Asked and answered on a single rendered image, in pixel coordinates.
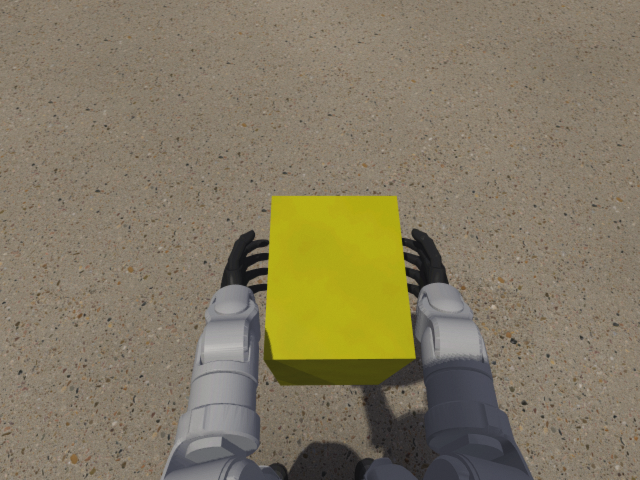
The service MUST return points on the left robot upper arm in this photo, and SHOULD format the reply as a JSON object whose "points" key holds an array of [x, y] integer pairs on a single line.
{"points": [[231, 468]]}

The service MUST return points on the robot left shin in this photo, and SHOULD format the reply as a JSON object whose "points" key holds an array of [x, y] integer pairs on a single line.
{"points": [[268, 470]]}

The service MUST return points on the right robot upper arm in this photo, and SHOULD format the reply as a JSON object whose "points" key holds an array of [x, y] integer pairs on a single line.
{"points": [[457, 466]]}

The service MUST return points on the carton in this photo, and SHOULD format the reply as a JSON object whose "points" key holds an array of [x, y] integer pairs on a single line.
{"points": [[337, 308]]}

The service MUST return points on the robot right shin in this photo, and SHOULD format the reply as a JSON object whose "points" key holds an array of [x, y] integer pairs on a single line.
{"points": [[378, 462]]}

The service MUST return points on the right robot forearm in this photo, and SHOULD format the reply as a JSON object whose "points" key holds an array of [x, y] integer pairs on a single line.
{"points": [[463, 414]]}

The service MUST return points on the left robot forearm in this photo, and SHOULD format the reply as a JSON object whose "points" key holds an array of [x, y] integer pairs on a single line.
{"points": [[221, 419]]}

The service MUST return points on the robot shin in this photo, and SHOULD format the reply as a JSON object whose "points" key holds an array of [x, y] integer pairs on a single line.
{"points": [[378, 462], [268, 470]]}

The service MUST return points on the robot left hand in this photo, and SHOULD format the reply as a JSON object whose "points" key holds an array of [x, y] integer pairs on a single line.
{"points": [[235, 271]]}

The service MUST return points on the robot right hand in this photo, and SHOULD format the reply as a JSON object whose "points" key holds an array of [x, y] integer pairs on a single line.
{"points": [[429, 262]]}

